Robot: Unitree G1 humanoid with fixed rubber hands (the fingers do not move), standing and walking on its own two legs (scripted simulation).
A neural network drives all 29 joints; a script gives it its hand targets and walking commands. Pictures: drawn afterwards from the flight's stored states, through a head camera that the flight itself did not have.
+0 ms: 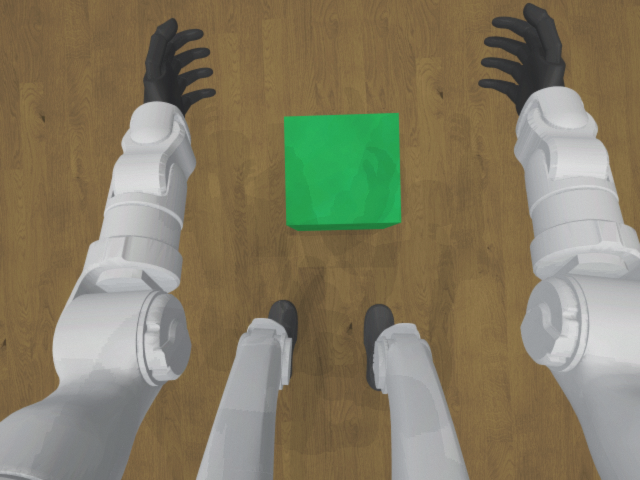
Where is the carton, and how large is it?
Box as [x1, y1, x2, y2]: [284, 113, 400, 230]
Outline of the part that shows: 398,113 284,117 286,224 297,230 384,228 400,222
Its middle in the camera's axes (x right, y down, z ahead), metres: +0.04 -0.14 +0.84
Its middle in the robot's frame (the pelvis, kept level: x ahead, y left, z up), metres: +0.50 +0.00 -0.52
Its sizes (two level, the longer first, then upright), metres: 0.210 0.200 0.250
